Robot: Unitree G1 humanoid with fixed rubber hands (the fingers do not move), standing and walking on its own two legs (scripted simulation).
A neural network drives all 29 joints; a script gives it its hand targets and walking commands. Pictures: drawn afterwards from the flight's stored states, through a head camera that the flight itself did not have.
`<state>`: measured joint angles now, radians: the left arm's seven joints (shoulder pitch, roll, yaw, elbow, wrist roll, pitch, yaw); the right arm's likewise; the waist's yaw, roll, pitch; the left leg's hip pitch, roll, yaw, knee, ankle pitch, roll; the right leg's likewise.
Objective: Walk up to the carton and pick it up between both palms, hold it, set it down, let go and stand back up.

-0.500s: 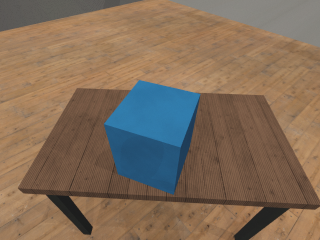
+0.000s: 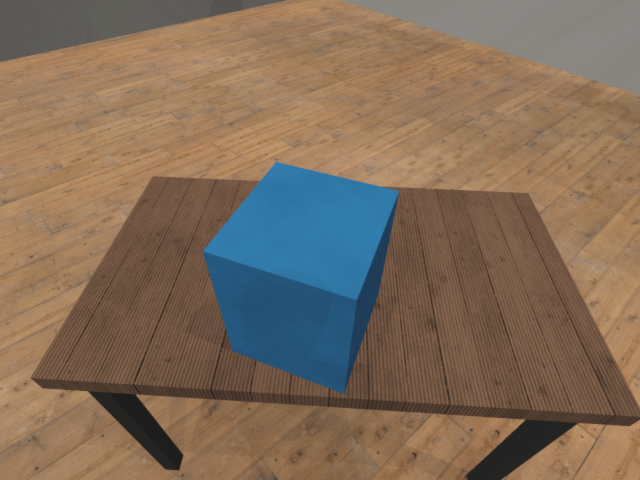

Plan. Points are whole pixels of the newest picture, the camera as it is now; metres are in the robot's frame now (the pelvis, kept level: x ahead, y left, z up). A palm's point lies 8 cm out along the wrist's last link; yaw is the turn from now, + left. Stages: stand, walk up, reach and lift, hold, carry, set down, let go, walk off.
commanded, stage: stand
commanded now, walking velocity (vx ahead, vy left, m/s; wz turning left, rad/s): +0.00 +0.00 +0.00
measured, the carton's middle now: (309, 277) +0.43 +0.04 +0.00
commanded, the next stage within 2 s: none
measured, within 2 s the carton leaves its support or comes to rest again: neither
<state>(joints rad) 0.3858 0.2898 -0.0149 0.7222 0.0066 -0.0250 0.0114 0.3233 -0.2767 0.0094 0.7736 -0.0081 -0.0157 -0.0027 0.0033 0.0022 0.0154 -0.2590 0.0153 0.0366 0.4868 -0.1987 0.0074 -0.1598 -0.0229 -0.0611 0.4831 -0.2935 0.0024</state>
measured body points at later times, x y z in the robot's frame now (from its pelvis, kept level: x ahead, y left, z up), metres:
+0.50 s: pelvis +0.00 +0.00 +0.00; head +0.00 +0.00 +0.45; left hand +0.04 +0.27 -0.12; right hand +0.06 -0.27 -0.13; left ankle +0.04 +0.11 -0.74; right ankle -0.02 -0.12 -0.74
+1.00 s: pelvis +0.01 +0.00 +0.00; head +0.01 +0.00 +0.45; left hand +0.04 +0.27 -0.13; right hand +0.05 -0.26 -0.13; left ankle +0.04 +0.11 -0.74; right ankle -0.02 -0.12 -0.74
